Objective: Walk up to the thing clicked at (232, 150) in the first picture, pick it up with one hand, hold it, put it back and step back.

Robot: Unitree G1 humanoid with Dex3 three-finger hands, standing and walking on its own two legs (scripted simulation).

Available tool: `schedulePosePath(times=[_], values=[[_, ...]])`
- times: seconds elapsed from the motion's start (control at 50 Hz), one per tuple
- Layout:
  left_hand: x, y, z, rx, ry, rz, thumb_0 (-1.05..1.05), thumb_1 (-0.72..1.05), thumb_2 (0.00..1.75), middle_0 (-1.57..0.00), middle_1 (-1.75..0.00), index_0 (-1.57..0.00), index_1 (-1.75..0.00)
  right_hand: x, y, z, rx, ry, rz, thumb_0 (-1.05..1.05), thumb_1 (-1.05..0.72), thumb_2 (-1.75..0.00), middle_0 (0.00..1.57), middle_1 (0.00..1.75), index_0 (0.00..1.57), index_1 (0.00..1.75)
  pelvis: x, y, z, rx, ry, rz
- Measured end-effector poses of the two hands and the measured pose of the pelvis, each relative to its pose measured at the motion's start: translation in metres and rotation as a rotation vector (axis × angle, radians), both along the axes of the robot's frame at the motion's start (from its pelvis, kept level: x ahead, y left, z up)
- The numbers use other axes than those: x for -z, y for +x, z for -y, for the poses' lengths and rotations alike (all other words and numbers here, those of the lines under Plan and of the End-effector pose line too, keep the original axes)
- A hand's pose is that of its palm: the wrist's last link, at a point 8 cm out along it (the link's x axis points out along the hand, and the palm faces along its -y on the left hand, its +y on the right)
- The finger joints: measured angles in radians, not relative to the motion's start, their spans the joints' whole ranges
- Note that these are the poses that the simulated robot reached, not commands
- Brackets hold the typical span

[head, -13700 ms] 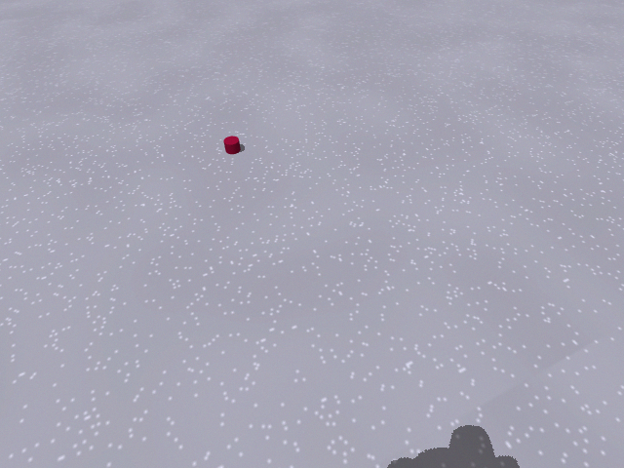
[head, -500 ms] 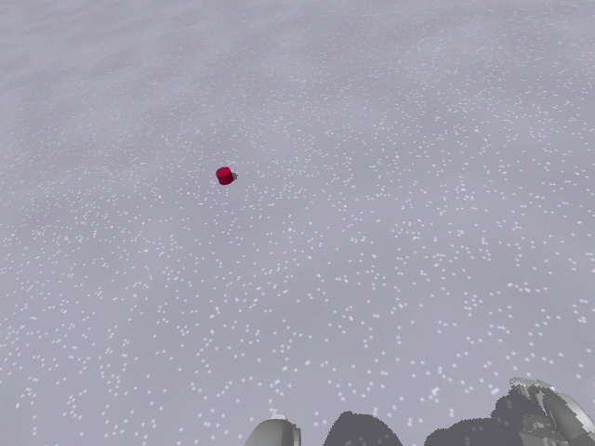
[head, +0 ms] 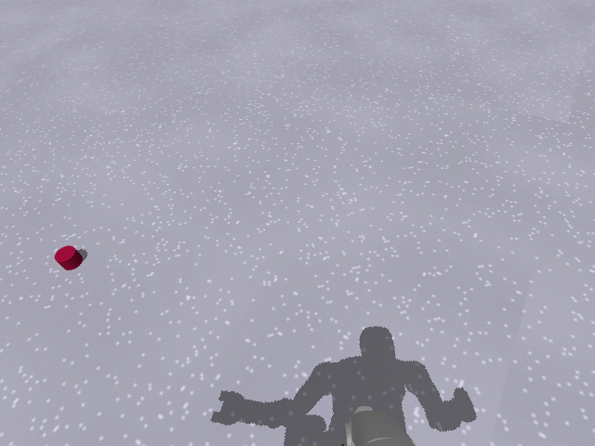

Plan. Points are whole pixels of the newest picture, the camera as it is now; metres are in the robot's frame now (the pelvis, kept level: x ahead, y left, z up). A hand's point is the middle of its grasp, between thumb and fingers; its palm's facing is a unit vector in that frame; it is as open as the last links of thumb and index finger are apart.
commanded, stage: walk up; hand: left
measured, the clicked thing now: (69, 258) +1.06 +0.86 -0.74
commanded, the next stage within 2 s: none
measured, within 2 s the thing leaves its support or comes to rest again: neither
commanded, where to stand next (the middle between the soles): +0.65 +1.04 m, yaw -55 degrees
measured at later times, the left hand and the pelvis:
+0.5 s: hand out of the picture +0.32 +0.53 -0.16, palm faces -0.25 -0.75 -0.61, open 7.4 cm; pelvis +0.22 +0.22 -0.06, yaw -14 degrees
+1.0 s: hand out of the picture +0.56 +0.65 -0.13, palm faces -0.37 -0.68 -0.63, open 7.4 cm; pelvis +0.34 +0.40 -0.03, yaw -26 degrees
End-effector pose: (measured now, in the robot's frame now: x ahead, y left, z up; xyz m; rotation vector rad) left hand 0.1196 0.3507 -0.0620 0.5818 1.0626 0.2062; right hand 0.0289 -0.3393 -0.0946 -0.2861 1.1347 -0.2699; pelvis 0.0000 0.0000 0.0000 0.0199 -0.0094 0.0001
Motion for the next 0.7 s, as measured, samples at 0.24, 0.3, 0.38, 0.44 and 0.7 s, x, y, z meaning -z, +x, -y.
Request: schedulePosePath(times=[0.24, 0.3, 0.38, 0.44, 0.7], values=[[0.007, 0.133, -0.055, 0.033, 0.056, 0.135, 0.0, 0.9, 0.9, -0.2, -0.3, -0.21, -0.3, 0.047, 0.109, -0.08, 0.016, 0.043, -0.029, 0.01, -0.91, -0.9, 0.21, 0.3, 0.2, 0.3, 0.029, 0.112, -0.065, 0.093, -0.076, 0.022], [0.011, 0.133, -0.076, 0.032, 0.053, 0.074, 0.0, 0.9, 0.9, -0.2, -0.3, -0.21, -0.3, 0.036, 0.166, -0.104, -0.027, 0.044, 0.074, 0.01, -0.91, -0.89, 0.21, 0.3, 0.2, 0.3, 0.026, 0.136, -0.091, 0.125, -0.074, 0.024], [0.02, 0.144, -0.116, 0.066, 0.053, -0.012, 0.01, 0.9, 0.9, -0.21, -0.3, -0.21, -0.3, 0.023, 0.225, -0.133, -0.044, 0.022, 0.186, 0.01, -0.91, -0.89, 0.21, 0.3, 0.2, 0.3, 0.029, 0.166, -0.136, 0.179, -0.06, 0.017], [0.032, 0.167, -0.16, 0.086, 0.069, -0.046, 0.01, 0.9, 0.9, -0.21, -0.3, -0.22, -0.3, 0.019, 0.254, -0.158, -0.023, -0.016, 0.219, 0.01, -0.91, -0.89, 0.21, 0.3, 0.2, 0.3, 0.039, 0.193, -0.176, 0.214, -0.057, 0.002], [0.042, 0.345, -0.252, 0.254, 0.056, -0.085, 0.01, 0.9, 0.9, -0.2, -0.3, -0.21, -0.3, 0.025, 0.197, -0.308, 0.285, -0.021, -0.009, 0.0, -0.91, -0.89, 0.21, 0.3, 0.2, 0.3, 0.026, 0.281, -0.292, 0.354, -0.018, -0.022]])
